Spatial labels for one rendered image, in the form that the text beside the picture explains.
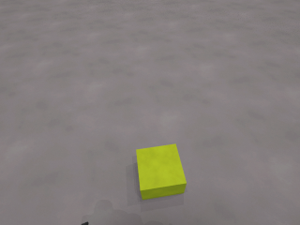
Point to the carton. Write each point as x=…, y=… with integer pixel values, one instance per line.
x=160, y=171

